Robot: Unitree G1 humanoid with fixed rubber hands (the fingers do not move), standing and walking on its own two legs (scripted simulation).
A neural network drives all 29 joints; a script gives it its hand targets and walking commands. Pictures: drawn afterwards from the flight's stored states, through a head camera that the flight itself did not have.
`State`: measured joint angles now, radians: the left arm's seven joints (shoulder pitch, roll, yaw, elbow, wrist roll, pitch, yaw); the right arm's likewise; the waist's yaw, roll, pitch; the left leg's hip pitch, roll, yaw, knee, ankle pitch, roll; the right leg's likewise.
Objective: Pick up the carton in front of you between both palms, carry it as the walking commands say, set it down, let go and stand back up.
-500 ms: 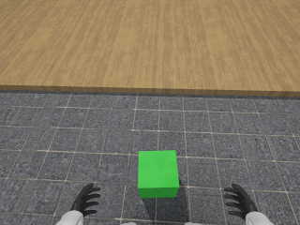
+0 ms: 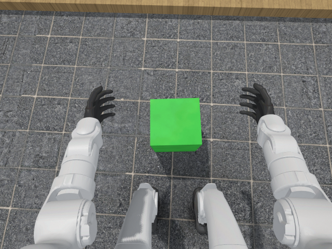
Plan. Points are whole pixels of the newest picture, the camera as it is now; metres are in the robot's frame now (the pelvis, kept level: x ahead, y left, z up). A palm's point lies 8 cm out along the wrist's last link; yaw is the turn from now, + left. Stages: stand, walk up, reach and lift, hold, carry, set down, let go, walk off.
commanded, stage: reach and lift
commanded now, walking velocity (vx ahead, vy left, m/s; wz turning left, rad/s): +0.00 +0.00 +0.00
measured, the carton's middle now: (174, 127) +0.49 +0.01 -0.55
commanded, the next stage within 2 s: none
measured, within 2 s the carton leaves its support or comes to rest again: leaves its support in 1.98 s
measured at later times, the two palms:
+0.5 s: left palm (113, 99) +0.50 +0.20 -0.19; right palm (238, 95) +0.50 -0.18 -0.19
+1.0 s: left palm (130, 122) +0.48 +0.19 -0.42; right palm (220, 119) +0.49 -0.18 -0.42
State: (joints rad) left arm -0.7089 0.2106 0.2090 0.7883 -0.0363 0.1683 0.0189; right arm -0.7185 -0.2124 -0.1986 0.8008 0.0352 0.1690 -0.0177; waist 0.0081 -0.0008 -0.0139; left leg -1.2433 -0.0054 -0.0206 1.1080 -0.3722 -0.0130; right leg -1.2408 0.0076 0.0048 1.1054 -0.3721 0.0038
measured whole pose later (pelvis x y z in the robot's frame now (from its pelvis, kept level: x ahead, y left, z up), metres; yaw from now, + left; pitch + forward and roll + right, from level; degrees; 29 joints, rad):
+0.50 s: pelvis +0.01 +0.00 -0.06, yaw +0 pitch +52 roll +0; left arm -1.08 0.20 0.39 0.93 0.08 0.06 0.02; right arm -1.10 -0.21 -0.37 0.96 -0.09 0.06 -0.02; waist 0.01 0.00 -0.13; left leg -1.76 -0.02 -0.03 1.24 -0.38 -0.02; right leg -1.76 0.02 0.02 1.24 -0.38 0.01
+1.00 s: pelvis -0.05 +0.00 -0.27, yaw +0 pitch +43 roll +0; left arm -1.36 0.34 0.16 1.06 -0.18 0.09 0.11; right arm -1.39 -0.36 -0.13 1.09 0.18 0.09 -0.11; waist 0.01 0.00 0.21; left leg -2.26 -0.05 -0.03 2.04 -0.52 -0.04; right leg -2.26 0.05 0.03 2.04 -0.52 0.04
